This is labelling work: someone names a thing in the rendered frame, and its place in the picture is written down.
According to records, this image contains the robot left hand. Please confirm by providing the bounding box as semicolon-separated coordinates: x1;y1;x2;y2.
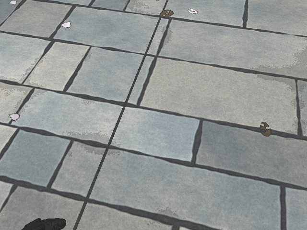
21;218;66;230

